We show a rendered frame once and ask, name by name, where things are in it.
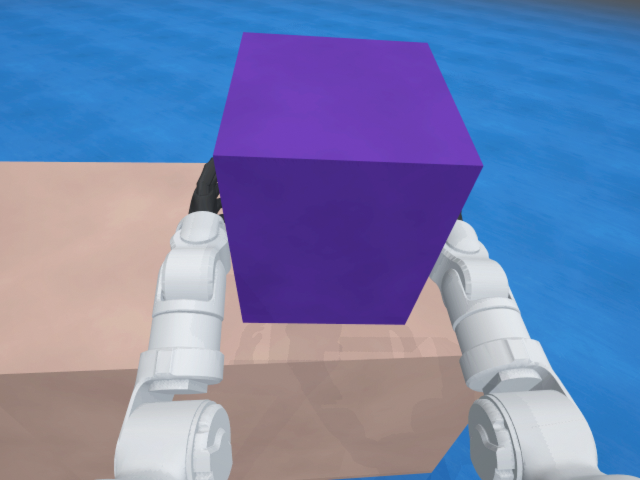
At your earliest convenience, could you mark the right robot forearm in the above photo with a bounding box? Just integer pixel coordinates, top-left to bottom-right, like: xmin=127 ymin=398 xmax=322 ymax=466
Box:
xmin=429 ymin=220 xmax=598 ymax=465

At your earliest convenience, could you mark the left robot hand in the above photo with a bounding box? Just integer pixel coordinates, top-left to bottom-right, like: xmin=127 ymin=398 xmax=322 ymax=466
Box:
xmin=188 ymin=157 xmax=225 ymax=223

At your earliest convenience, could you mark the right robot upper arm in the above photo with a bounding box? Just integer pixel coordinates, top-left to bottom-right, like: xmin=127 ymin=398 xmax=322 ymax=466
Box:
xmin=468 ymin=390 xmax=640 ymax=480

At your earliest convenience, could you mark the left robot forearm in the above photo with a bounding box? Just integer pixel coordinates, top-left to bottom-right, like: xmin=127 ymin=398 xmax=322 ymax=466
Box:
xmin=114 ymin=211 xmax=231 ymax=475

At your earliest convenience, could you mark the carton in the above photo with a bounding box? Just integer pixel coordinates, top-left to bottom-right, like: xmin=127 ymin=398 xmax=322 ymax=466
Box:
xmin=213 ymin=32 xmax=483 ymax=325

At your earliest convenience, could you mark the left robot upper arm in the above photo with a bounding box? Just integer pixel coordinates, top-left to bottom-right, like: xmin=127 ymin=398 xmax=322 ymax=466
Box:
xmin=96 ymin=399 xmax=232 ymax=480

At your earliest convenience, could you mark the pedestal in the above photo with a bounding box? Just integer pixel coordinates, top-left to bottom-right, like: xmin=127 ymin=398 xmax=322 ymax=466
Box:
xmin=0 ymin=161 xmax=484 ymax=480

